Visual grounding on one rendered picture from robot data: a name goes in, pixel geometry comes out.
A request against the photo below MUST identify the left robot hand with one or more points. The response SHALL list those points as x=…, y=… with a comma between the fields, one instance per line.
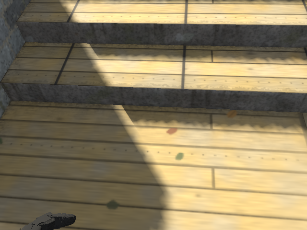
x=50, y=221

